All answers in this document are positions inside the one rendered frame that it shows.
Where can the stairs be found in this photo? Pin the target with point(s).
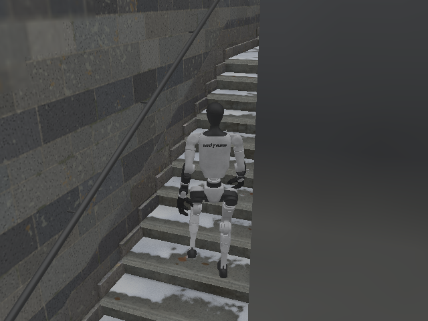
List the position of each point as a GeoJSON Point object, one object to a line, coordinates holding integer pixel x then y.
{"type": "Point", "coordinates": [182, 298]}

